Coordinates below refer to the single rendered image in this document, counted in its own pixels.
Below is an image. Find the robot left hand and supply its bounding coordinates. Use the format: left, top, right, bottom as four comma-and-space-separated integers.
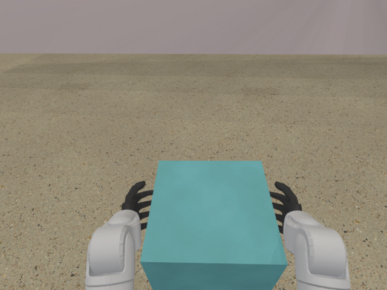
122, 181, 154, 230

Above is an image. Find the left robot forearm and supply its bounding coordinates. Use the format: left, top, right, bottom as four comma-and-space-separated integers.
85, 210, 141, 290

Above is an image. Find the carton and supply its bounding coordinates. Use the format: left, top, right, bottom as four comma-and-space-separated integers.
140, 161, 288, 290

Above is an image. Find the right robot forearm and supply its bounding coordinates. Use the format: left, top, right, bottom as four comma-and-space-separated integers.
283, 210, 351, 290

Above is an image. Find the robot right hand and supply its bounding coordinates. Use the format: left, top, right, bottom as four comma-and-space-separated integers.
270, 182, 302, 234

